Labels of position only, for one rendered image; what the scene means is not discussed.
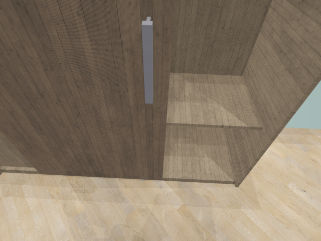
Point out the handle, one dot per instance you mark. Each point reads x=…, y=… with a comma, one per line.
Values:
x=147, y=49

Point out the wardrobe door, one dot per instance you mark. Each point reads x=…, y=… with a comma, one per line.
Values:
x=10, y=156
x=72, y=96

